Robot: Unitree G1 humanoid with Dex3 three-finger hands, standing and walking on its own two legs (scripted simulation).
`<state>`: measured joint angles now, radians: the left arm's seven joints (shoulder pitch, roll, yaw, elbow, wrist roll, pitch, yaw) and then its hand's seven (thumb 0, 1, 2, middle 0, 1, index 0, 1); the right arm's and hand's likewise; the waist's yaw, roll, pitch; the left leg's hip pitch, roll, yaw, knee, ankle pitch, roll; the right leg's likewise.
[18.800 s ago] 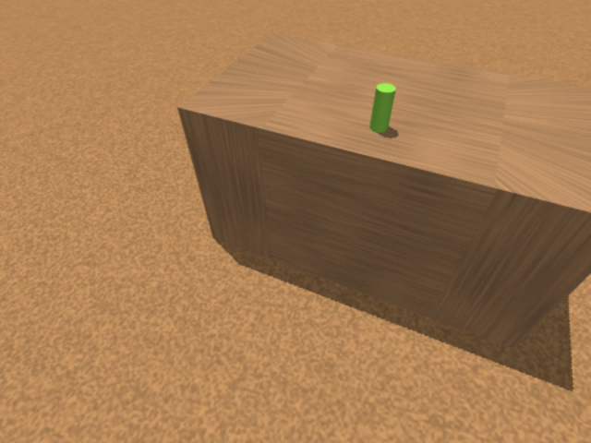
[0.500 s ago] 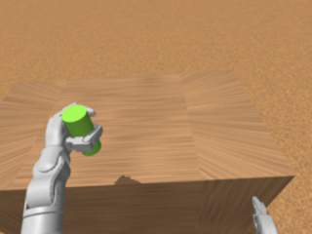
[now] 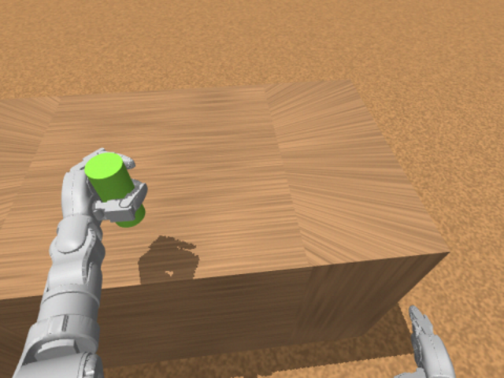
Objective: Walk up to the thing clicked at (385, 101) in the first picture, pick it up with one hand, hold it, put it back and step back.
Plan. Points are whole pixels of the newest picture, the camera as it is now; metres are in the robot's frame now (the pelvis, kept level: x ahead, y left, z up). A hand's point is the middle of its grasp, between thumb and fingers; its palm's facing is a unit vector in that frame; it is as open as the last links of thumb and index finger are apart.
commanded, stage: crouch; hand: left
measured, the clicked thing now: (118, 192) +0.42 +0.20 +0.09
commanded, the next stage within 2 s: lower in 0.58 s
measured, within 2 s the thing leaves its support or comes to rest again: rests again in 1.60 s
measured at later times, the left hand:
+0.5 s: hand (128, 188) +0.45 +0.20 +0.05, palm faces +0.14 -0.99 +0.00, open 7.3 cm
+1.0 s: hand (133, 198) +0.47 +0.20 +0.01, palm faces +0.14 -0.99 +0.00, open 7.3 cm
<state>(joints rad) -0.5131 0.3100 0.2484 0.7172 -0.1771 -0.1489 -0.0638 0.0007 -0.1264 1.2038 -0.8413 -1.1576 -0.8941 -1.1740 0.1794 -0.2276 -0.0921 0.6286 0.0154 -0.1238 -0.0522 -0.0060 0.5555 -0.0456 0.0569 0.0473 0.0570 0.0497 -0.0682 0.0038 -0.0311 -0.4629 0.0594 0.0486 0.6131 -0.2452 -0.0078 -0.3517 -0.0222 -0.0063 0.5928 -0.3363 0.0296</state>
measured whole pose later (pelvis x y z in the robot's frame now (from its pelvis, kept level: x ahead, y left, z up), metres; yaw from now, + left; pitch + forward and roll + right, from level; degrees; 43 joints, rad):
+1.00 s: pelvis +0.00 +0.01 -0.05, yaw -1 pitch +17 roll -3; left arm -0.68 0.40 0.34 0.98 -0.11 -0.35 -0.07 0.00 -0.13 1.20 -0.84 -1.15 -0.90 -1.17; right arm 0.32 -0.21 -0.03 0.21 -0.03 -0.06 0.02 -0.01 0.51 -0.06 0.06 0.05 0.06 0.05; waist -0.15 0.00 -0.09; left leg -0.88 0.09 0.02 0.97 -0.39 0.01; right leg -0.74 0.00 -0.01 0.91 -0.46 0.04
